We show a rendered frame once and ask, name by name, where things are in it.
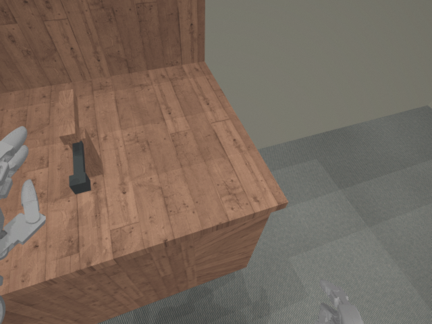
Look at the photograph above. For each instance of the counter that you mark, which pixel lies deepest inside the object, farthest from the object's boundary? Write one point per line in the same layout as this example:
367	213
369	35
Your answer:
179	193

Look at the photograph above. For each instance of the left robot hand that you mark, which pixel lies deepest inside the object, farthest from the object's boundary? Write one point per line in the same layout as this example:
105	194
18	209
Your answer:
23	226

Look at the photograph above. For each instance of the tap lever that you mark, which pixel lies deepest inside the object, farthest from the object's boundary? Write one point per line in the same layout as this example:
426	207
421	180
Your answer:
79	181

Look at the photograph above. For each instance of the right robot hand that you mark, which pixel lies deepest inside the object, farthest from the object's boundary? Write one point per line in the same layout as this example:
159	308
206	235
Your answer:
345	314

